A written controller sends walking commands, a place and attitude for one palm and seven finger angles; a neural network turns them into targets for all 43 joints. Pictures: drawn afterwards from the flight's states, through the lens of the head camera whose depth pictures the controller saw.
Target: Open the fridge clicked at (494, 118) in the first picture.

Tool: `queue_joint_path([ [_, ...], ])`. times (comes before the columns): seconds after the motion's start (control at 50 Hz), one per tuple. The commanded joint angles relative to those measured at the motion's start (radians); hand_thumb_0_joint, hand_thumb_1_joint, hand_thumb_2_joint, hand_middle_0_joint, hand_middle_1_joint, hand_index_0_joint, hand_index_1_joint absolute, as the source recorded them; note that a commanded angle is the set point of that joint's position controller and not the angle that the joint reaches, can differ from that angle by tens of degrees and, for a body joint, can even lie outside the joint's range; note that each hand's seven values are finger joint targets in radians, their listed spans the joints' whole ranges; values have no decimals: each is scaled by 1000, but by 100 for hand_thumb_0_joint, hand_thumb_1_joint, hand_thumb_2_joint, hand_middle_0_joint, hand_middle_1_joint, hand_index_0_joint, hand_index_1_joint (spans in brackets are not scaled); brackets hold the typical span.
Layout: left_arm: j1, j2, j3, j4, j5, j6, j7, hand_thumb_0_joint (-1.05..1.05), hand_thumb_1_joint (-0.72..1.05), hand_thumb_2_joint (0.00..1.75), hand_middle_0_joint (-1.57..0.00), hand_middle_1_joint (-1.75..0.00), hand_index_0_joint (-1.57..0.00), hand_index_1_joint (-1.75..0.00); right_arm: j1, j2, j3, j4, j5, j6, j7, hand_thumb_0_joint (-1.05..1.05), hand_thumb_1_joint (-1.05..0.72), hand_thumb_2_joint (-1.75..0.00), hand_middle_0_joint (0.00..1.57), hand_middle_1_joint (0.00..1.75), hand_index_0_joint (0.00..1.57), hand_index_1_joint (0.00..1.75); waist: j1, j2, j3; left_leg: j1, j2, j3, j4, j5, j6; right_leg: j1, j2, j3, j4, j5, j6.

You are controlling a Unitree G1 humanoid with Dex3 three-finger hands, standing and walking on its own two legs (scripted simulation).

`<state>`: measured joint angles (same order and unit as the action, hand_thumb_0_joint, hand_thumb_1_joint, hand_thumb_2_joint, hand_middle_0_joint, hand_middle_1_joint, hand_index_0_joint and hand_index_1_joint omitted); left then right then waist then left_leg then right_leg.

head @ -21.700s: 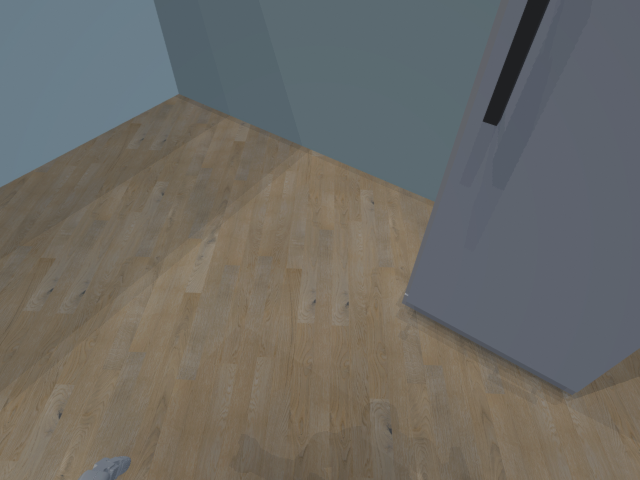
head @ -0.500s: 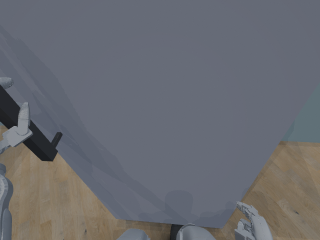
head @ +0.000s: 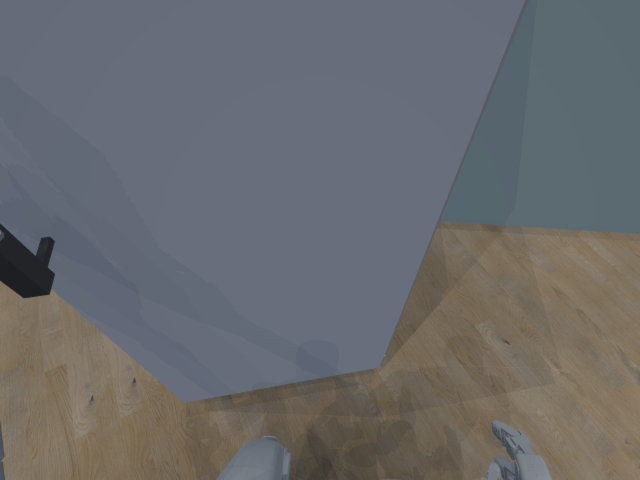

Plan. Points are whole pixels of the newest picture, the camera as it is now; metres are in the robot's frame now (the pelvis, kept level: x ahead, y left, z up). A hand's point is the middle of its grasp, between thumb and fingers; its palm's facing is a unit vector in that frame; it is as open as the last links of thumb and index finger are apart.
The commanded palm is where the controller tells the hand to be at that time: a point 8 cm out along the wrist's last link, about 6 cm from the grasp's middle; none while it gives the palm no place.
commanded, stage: walk backward, drawing the door open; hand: left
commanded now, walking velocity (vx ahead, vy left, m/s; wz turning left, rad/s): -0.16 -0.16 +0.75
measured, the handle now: out of the picture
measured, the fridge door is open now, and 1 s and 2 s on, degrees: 15 50 76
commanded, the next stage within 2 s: stop walking and hold the door back in 1.68 s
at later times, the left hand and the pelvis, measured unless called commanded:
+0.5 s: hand out of the picture +0.14 +0.23 +0.21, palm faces +0.45 -0.88 -0.13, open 7.2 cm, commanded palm +0.08 +0.25 +0.21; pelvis -0.16 -0.03 +0.00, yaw +12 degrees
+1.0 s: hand out of the picture +0.03 +0.12 +0.21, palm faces +0.50 -0.85 -0.19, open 8.0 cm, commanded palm -0.03 +0.15 +0.21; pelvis -0.20 -0.15 +0.01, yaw +31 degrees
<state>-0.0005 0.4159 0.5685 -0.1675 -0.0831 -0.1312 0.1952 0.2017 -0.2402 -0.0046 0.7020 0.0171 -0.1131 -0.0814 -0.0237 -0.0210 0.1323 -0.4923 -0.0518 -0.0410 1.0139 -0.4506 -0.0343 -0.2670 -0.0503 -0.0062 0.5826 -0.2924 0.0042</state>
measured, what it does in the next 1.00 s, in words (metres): walks backwards, turning left: left foot, then right foot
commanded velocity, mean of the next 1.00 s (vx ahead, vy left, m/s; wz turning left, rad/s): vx -0.13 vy -0.24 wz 0.60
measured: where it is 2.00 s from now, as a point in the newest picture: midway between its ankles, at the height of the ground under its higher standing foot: outside the picture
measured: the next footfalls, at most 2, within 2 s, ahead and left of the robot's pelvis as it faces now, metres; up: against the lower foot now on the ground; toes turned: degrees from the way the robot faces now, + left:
left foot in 0.14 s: -0.02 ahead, +0.14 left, +0.00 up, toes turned +4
right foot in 0.52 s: -0.14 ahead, -0.16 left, +0.00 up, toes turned +15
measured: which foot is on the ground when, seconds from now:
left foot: up 0.00-0.12, down 0.14-0.54, up 0.56-0.78, down 0.80-1.00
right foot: down 0.00-0.14, up 0.16-0.50, down 0.52-0.80, up 0.82-1.00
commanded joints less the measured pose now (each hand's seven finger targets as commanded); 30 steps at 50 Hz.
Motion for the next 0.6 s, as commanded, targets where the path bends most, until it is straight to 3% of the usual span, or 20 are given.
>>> queue_joint_path([
  [0.0, -161, 357, 135, -323, 39, -140, 23, 0, 90, 90, -45, -140, -45, -140, -126, -80, -37, -185, -13, -55, -32, 0, -90, -90, 20, 30, 20, 30, 53, -98, -371, 63, 40, 10, -183, -18, 13, 298, -282, 102, -57, 873, -144],
  [0.04, -205, 314, 96, -334, 34, -144, 22, 0, 90, 90, -45, -140, -45, -140, -99, -80, -37, -173, -22, -60, -36, 0, -90, -90, 20, 30, 20, 30, 42, -95, -381, 112, 49, 21, -348, 57, 16, 286, -270, 87, -38, 841, -137],
  [0.08, -255, 283, 49, -356, 11, -143, 16, 0, 90, 90, -45, -140, -45, -140, -75, -94, -47, -172, -23, -49, -40, 0, -90, -90, 20, 30, 20, 30, 6, -16, -401, 274, 57, 29, -558, 283, 11, 223, -202, 25, 54, 704, -82],
  [0.1, -292, 259, 17, -371, 4, -140, 11, 0, 90, 90, -45, -140, -45, -140, -70, -112, -55, -186, -21, -43, -40, 0, -90, -90, 20, 30, 20, 30, -6, 99, -432, 416, 145, -70, -609, 616, 45, 87, -113, -51, 177, 515, -21],
  [0.12, -348, 237, -25, -416, -12, -145, -2, 0, 90, 90, -45, -140, -45, -140, -85, -140, -59, -213, -15, -50, -27, 0, -90, -90, 20, 30, 20, 30, 3, 367, -407, 543, 364, -350, -632, 1177, 145, -165, 34, -85, 344, -27, 51],
  [0.14, -393, 236, -47, -408, 19, -151, -30, 0, 90, 90, -45, -140, -45, -140, -72, -106, -50, -193, -13, -51, 9, 0, -90, -90, 20, 30, 20, 30, 24, 379, -402, 582, 417, -402, -582, 1374, 198, -246, 53, -6, 422, -370, 35],
  [0.16, -445, 212, -92, -429, 35, -148, -53, 0, 90, 90, -45, -140, -45, -140, -96, -87, -40, -187, -14, -57, 20, 0, -90, -90, 20, 30, 20, 30, -1, 382, -358, 568, 386, -394, -579, 1304, 198, -308, 46, 10, 430, -353, 41],
  [0.18, -495, 252, -68, -471, 30, -148, -63, 0, 90, 90, -45, -140, -45, -140, -107, -90, -47, -178, -16, -64, 18, 0, -90, -90, 20, 30, 20, 30, 2, 388, -364, 558, 379, -401, -587, 1203, 191, -312, 41, 25, 454, -321, 45],
  [0.2, -510, 236, -82, -436, 35, -150, -62, 0, 90, 90, -45, -140, -45, -140, -82, -92, -63, -152, -9, -77, 23, 0, -90, -90, 20, 30, 20, 30, -9, 318, -358, 555, 357, -377, -575, 1096, 197, -292, 52, 53, 444, -235, 49],
  [0.24, -461, 174, -127, -381, 32, -130, -69, 0, 90, 90, -45, -140, -45, -140, -74, -94, -75, -150, -1, -79, 32, 0, -90, -90, 20, 30, 20, 30, -7, 243, -361, 500, 319, -313, -577, 907, 191, -236, 71, 40, 429, -140, 54],
  [0.28, -504, 165, -146, -420, 21, -110, -81, 0, 90, 90, -45, -140, -45, -140, -89, -95, -70, -165, 1, -77, 30, 0, -90, -90, 20, 30, 20, 30, 3, 264, -379, 469, 284, -248, -596, 763, 175, -172, 86, 17, 370, -112, 52],
  [0.34, -513, 140, -181, -446, 2, -89, -88, 0, 90, 90, -45, -140, -45, -140, -123, -74, -45, -183, 0, -76, 25, 0, -90, -90, 20, 30, 20, 30, -2, 334, -375, 369, 292, -328, -663, 542, 184, -72, 101, 25, 289, -156, 51],
  [0.4, -481, 107, -204, -484, -13, -75, -88, 0, 90, 90, -45, -140, -45, -140, -148, -63, -36, -196, -9, -73, 27, 0, -90, -90, 20, 30, 20, 30, 5, 324, -402, 346, 291, -387, -666, 504, 184, 34, 114, 32, 103, -175, 41],
  [0.46, -483, 125, -187, -505, -20, -60, -89, 0, 90, 90, -45, -140, -45, -140, -171, -55, -33, -203, -15, -61, 36, 0, -90, -90, 20, 30, 20, 30, 26, 267, -456, 254, 214, -328, -658, 334, 109, 274, 119, 2, -217, -48, 12],
  [0.48, -462, 143, -189, -514, -17, -52, -88, 0, 90, 90, -45, -140, -45, -140, -149, -42, -32, -200, -10, -52, 35, 0, -90, -90, 20, 30, 20, 30, 13, 180, -458, 236, 146, -253, -599, 220, 71, 308, 60, 30, -306, 1, -15],
  [0.5, -456, 158, -184, -520, -17, -46, -87, 0, 90, 90, -45, -140, -45, -140, -156, -16, -27, -209, -7, -36, 37, 0, -90, -90, 20, 30, 20, 30, 13, 15, -455, 137, 63, -122, -445, 96, 17, 338, -80, 113, -342, 15, -78],
  [0.52, -468, 182, -173, -533, -10, -45, -85, 0, 90, 90, -45, -140, -45, -140, -200, 2, -23, -224, -2, -23, 31, 0, -90, -90, 20, 30, 20, 30, 35, -193, -404, 44, -29, 46, -122, -7, -39, 250, -256, 206, -345, 78, -163],
  [0.54, -439, 166, -141, -505, -1, -46, -77, 0, 90, 90, -45, -140, -45, -140, -202, -38, -42, -228, 3, -21, 22, 0, -90, -90, 20, 30, 20, 30, 47, -221, -415, -11, 1, 9, 114, -69, -22, 180, -318, 190, -287, 173, -193],
  [0.56, -396, 97, -190, -519, 0, -43, -84, 0, 90, 90, -45, -140, -45, -140, -200, -44, -46, -234, 2, -20, 18, 0, -90, -90, 20, 30, 20, 30, 32, -180, -417, -17, 30, -30, 167, -68, -13, 199, -293, 109, -213, 327, -178],
  [0.58, -358, 77, -214, -507, 6, -39, -84, 0, 90, 90, -45, -140, -45, -140, -220, -19, -37, -231, -5, -12, 14, 0, -90, -90, 20, 30, 20, 30, 27, -107, -405, -61, 45, -4, 150, -54, -20, 270, -274, 47, -151, 488, -178],
])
